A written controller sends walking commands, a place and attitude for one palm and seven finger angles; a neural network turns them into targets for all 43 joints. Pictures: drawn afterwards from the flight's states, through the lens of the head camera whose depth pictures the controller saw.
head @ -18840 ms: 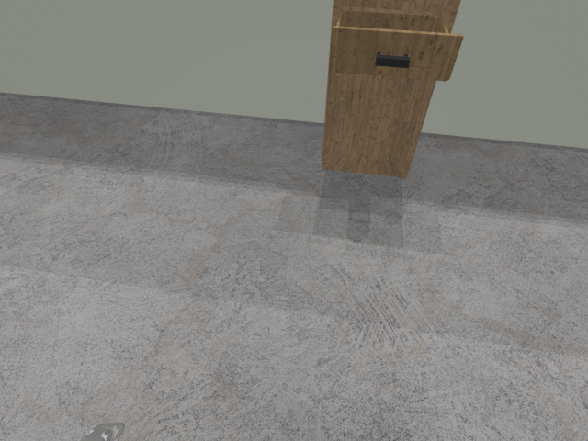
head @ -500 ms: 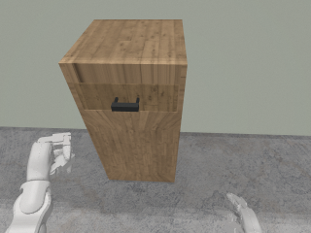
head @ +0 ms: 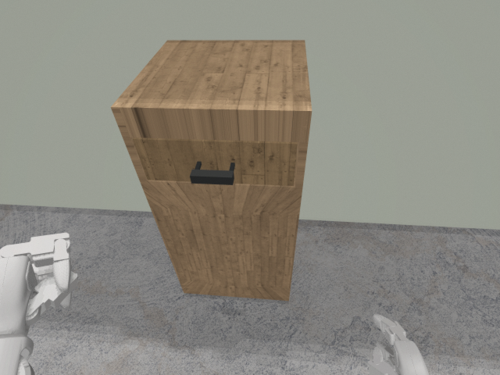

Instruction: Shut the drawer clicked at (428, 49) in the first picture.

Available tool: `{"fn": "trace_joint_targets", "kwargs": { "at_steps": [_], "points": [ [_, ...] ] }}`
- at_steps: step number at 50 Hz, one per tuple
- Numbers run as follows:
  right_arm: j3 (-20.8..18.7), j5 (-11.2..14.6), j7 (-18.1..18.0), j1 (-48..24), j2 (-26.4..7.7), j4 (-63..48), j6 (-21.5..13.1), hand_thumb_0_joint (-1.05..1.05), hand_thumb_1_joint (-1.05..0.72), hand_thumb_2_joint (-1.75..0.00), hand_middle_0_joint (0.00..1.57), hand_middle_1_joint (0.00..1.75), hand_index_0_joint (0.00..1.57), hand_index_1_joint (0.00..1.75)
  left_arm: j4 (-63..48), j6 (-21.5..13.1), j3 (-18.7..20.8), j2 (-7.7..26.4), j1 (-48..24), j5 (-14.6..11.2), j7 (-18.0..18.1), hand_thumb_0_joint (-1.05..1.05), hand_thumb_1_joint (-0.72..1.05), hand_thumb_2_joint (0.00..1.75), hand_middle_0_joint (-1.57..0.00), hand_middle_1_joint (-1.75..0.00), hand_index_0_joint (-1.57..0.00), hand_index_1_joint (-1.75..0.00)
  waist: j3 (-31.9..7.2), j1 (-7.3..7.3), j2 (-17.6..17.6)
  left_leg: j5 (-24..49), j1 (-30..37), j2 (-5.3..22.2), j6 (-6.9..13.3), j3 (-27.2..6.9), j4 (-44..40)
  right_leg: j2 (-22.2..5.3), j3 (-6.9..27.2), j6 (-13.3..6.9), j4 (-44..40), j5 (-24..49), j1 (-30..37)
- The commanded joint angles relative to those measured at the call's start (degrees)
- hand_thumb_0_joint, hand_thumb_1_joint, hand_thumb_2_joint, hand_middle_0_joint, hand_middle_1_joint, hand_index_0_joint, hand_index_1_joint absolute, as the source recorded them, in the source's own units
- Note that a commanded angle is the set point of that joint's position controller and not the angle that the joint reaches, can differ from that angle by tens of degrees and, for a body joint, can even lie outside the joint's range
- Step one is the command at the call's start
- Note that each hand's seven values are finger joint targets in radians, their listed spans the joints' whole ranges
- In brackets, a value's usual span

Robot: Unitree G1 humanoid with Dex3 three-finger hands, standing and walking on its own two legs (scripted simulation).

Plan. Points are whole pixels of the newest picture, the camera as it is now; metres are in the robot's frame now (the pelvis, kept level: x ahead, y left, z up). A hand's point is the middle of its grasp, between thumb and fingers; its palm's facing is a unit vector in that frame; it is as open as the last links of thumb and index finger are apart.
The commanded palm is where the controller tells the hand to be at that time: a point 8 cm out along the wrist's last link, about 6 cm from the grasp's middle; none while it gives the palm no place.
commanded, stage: step back with the hand held close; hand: left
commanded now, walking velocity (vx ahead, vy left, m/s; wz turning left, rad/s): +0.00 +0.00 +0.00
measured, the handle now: (213, 171) +0.58 +0.18 -0.02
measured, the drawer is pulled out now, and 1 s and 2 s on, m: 0.00 0.00 0.00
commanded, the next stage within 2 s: stop stepping back and stand still in 1.38 s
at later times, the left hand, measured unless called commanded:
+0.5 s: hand (84, 277) +0.19 +0.24 +0.14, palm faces +0.22 -0.83 -0.51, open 3.3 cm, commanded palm +0.12 +0.28 +0.17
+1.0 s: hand (38, 319) +0.13 +0.25 +0.15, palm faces +0.30 -0.82 -0.49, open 3.3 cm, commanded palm +0.06 +0.30 +0.17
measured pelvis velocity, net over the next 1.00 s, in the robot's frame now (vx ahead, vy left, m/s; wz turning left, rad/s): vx -0.07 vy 0.01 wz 0.02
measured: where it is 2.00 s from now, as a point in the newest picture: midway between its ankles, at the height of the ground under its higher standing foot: outside the picture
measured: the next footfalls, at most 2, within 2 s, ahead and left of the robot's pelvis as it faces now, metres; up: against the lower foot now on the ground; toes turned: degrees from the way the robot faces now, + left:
right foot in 1.42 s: -0.23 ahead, -0.12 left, +0.00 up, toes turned -4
left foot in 1.78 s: -0.27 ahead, +0.13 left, +0.00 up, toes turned +3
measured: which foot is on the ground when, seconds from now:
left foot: down 0.00-1.00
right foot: down 0.00-0.96, up 0.98-1.00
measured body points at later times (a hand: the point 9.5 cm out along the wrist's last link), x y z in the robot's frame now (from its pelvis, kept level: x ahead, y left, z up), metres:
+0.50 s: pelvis -0.02 +0.01 +0.00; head +0.02 +0.01 +0.45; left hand +0.17 +0.28 +0.17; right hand +0.14 -0.25 -0.09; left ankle -0.02 +0.06 -0.74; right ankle -0.01 -0.09 -0.74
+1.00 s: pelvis -0.07 +0.01 -0.01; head -0.03 +0.04 +0.44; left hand +0.10 +0.29 +0.18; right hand +0.10 -0.23 -0.08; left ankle -0.02 +0.06 -0.74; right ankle -0.04 -0.11 -0.73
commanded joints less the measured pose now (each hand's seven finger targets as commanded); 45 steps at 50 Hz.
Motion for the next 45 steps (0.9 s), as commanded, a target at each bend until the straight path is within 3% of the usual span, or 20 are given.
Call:
{"fn": "trace_joint_targets", "kwargs": {
  "at_steps": [1, 5, 6, 7, 8, 10, 13, 17, 20, 23, 26, 29, 32, 35, 37, 38, 39, 41, 42, 45],
  "points": [
    [-2.5, 0.1, -1.1, -7.2, -5.5, -9.5, -3.5, 0.00, -0.90, -0.90, 0.20, 0.30, 0.20, 0.30, -12.6, -3.8, 6.3, 10.1, -5.1, -0.1, 1.5, 0.00, 0.90, 0.90, -1.40, -1.60, -1.40, -1.60, -3.4, -0.83, -2.2, 9.0, -1.3, 5.7, -3.1, -5.6, -5.1, -3.1, 4.6, -0.1, -3.2, 6.1, -0.5],
    [-2.1, 0.0, -1.0, -7.2, -5.4, -9.3, -4.3, 0.00, -0.90, -0.90, 0.20, 0.30, 0.20, 0.30, -14.7, -3.8, 6.3, 10.5, -5.4, 0.1, 1.9, 0.00, 0.90, 0.90, -1.40, -1.60, -1.40, -1.60, -4.4, -0.57, 1.6, 12.3, -1.1, 5.5, -3.6, -5.6, -4.6, -3.2, 4.9, -0.3, -2.7, 9.0, 0.8],
    [-2.8, 0.1, -1.0, -7.3, -6.8, -11.1, -3.5, 0.00, -0.90, -0.90, 0.20, 0.30, 0.20, 0.30, -20.8, -7.3, 17.0, 20.3, -15.3, 0.3, 2.3, 0.00, 0.90, 0.90, -1.40, -1.60, -1.40, -1.60, 0.8, -2.58, -0.2, 5.5, -6.7, 6.9, -1.1, -7.5, -4.0, -6.2, 13.5, -0.1, -5.1, 11.5, -2.4],
    [-2.9, -0.4, -1.1, -6.4, -5.8, -8.9, -3.0, 0.00, -0.90, -0.90, 0.20, 0.30, 0.20, 0.30, -13.9, -8.2, 14.4, 16.0, -9.3, 0.4, 1.9, 0.00, 0.90, 0.90, -1.40, -1.60, -1.40, -1.60, 1.6, -3.07, -3.2, 4.6, -6.3, 6.2, -1.1, -7.4, -2.2, -8.4, 14.8, -0.8, -6.5, 10.9, -4.2],
    [-3.1, -0.5, -0.9, -6.7, -5.8, -9.4, -2.6, 0.00, -0.90, -0.90, 0.20, 0.30, 0.20, 0.30, -14.0, -8.7, 13.9, 15.9, -8.7, 0.6, 1.7, 0.00, 0.90, 0.90, -1.40, -1.60, -1.40, -1.60, 2.3, -3.06, -3.7, 5.1, -5.9, 6.0, -1.2, -7.6, -1.7, -9.2, 15.7, -1.1, -7.4, 11.8, -5.4],
    [-3.5, -0.6, -0.3, -6.0, -6.2, -8.8, -1.4, 0.00, -0.90, -0.90, 0.20, 0.30, 0.20, 0.30, -8.5, -8.4, 8.9, 9.6, -2.4, 0.8, 0.9, 0.00, 0.90, 0.90, -1.40, -1.60, -1.40, -1.60, 1.2, -3.81, -4.1, 8.0, -4.3, 6.6, -1.6, -7.1, -1.7, -9.0, 13.8, -0.6, -6.2, 12.5, -6.4],
    [-4.4, -0.5, 0.0, -6.2, -6.9, -9.5, -0.2, 0.00, -0.90, -0.90, 0.20, 0.30, 0.20, 0.30, -8.1, -8.7, 7.5, 8.1, 2.2, 0.9, 0.5, 0.00, 0.90, 0.90, -1.40, -1.60, -1.40, -1.60, -3.1, -3.47, -0.7, 13.6, -4.6, 7.8, -1.4, -6.9, -3.8, -7.6, 10.0, 0.9, -2.4, 15.9, -3.7],
    [-5.2, 0.0, -0.2, -6.8, -6.4, -11.3, 1.6, 0.00, -0.90, -0.90, 0.20, 0.30, 0.20, 0.30, -11.8, -9.1, 11.0, 11.7, 5.2, 1.1, 1.2, 0.00, 0.90, 0.90, -1.40, -1.60, -1.40, -1.60, -8.7, -3.26, -5.4, 16.8, -7.2, 8.8, -1.0, -7.0, -3.8, -7.0, 8.4, 2.0, 1.1, 19.9, 0.4],
    [-5.2, 0.1, -0.7, -6.9, -6.4, -12.8, 1.9, 0.00, -0.90, -0.90, 0.20, 0.30, 0.20, 0.30, -16.5, -9.6, 13.6, 14.6, 6.1, 1.0, 1.9, 0.00, 0.90, 0.90, -1.40, -1.60, -1.40, -1.60, -11.9, -2.78, -4.0, 20.8, -9.6, 9.0, -1.4, -7.6, -3.2, -6.9, 8.3, 1.6, 4.2, 24.0, 3.5],
    [-5.4, 0.1, -1.3, -6.4, -7.0, -13.6, 1.5, 0.00, -0.90, -0.90, 0.20, 0.30, 0.20, 0.30, -20.8, -9.8, 14.7, 16.1, 5.6, 1.1, 2.3, 0.00, 0.90, 0.90, -1.40, -1.60, -1.40, -1.60, -13.8, -2.81, 0.7, 24.1, -10.3, 9.9, -1.3, -8.3, -2.7, -5.9, 8.0, 2.0, 7.1, 24.8, 4.1],
    [-5.6, -0.3, -1.4, -5.1, -6.8, -13.3, 1.0, 0.00, -0.90, -0.90, 0.20, 0.30, 0.20, 0.30, -20.2, -9.4, 13.8, 14.7, 7.4, 1.4, 2.2, 0.00, 0.90, 0.90, -1.40, -1.60, -1.40, -1.60, -12.5, -3.00, 2.4, 29.1, -9.2, 11.9, -1.7, -9.8, -4.0, -4.1, 6.4, 2.4, 10.2, 15.4, 0.3],
    [-5.9, -0.9, -1.5, -5.1, -6.6, -12.3, 0.6, 0.00, -0.90, -0.90, 0.20, 0.30, 0.20, 0.30, -16.8, -8.8, 12.7, 12.7, 7.7, 1.3, 1.8, 0.00, 0.90, 0.90, -1.40, -1.60, -1.40, -1.60, -7.7, -3.08, 1.0, 25.3, -12.2, 14.9, -0.4, -11.8, -7.1, -3.0, 5.9, 2.5, 13.2, 3.4, -3.1],
    [-6.1, -1.1, -1.6, -5.3, -6.9, -11.8, 0.3, 0.00, -0.90, -0.90, 0.20, 0.30, 0.20, 0.30, -13.7, -8.7, 12.6, 11.8, 5.6, 2.2, 1.9, 0.00, 0.90, 0.90, -1.40, -1.60, -1.40, -1.60, -3.3, -3.52, -1.5, 8.5, -22.4, 16.0, 1.9, -12.8, -9.6, -3.0, 7.4, 2.5, 13.8, 1.9, 0.3],
    [-6.0, -0.7, -1.6, -5.6, -7.2, -12.4, 0.4, 0.00, -0.90, -0.90, 0.20, 0.30, 0.20, 0.30, -13.4, -9.0, 12.5, 11.8, 4.3, 2.5, 1.8, 0.00, 0.90, 0.90, -1.40, -1.60, -1.40, -1.60, -2.5, -4.13, -5.4, -2.1, -28.5, 12.7, 2.0, -12.4, -7.4, -4.0, 11.4, 2.0, 11.2, 13.1, 4.0],
    [-6.0, -0.4, -1.3, -5.0, -6.9, -12.6, 0.6, 0.00, -0.90, -0.90, 0.20, 0.30, 0.20, 0.30, -15.0, -9.3, 11.9, 11.7, 3.3, 2.6, 1.7, 0.00, 0.90, 0.90, -1.40, -1.60, -1.40, -1.60, -3.9, -4.46, -8.9, -6.6, -26.6, 9.4, 1.2, -10.3, -2.9, -7.0, 15.5, 0.9, 6.6, 11.6, 1.2],
    [-6.1, -0.6, -1.2, -4.9, -6.8, -12.7, 0.6, 0.00, -0.90, -0.90, 0.20, 0.30, 0.20, 0.30, -17.0, -9.6, 12.5, 13.0, 2.2, 2.5, 2.0, 0.00, 0.90, 0.90, -1.40, -1.60, -1.40, -1.60, -4.6, -4.64, -10.2, -6.5, -24.3, 7.8, 0.5, -9.3, -0.2, -8.8, 17.9, 0.1, 3.0, 10.0, -1.3],
    [-6.0, -0.4, -1.0, -4.4, -6.5, -12.6, 0.5, 0.00, -0.90, -0.90, 0.20, 0.30, 0.20, 0.30, -18.0, -9.9, 11.2, 12.1, 2.5, 2.2, 2.0, 0.00, 0.90, 0.90, -1.40, -1.60, -1.40, -1.60, -5.0, -4.94, -10.4, -6.0, -20.8, 6.5, -0.3, -8.5, 2.7, -10.9, 19.6, -1.3, 0.2, 7.2, -5.1],
    [-5.9, -0.6, -0.7, -3.6, -6.4, -12.5, 0.3, 0.00, -0.90, -0.90, 0.20, 0.30, 0.20, 0.30, -20.5, -10.8, 10.9, 12.7, 2.8, 2.1, 2.6, 0.00, 0.90, 0.90, -1.40, -1.60, -1.40, -1.60, -5.9, -5.37, -8.4, -4.8, -16.1, 5.6, -1.2, -7.8, 5.5, -12.8, 20.6, -2.7, -3.1, 2.2, -10.1],
    [-5.8, -0.6, -0.7, -3.6, -6.5, -12.4, 0.2, 0.00, -0.90, -0.90, 0.20, 0.30, 0.20, 0.30, -21.6, -11.3, 11.2, 13.4, 2.8, 2.2, 3.0, 0.00, 0.90, 0.90, -1.40, -1.60, -1.40, -1.60, -5.8, -5.54, -6.6, -4.4, -15.1, 5.8, -1.3, -8.3, 4.9, -12.4, 19.2, -2.6, -3.3, 0.7, -11.4],
    [-5.3, -0.8, -1.4, -4.6, -6.9, -12.6, -0.3, 0.00, -0.90, -0.90, 0.20, 0.30, 0.20, 0.30, -22.9, -12.2, 13.1, 15.0, 4.8, 2.6, 3.6, 0.00, 0.90, 0.90, -1.40, -1.60, -1.40, -1.60, -6.5, -5.22, 1.1, -4.2, -18.2, 9.6, 0.1, -12.2, -4.2, -5.5, 11.3, 1.1, 2.9, 2.6, -7.3]
  ]
}}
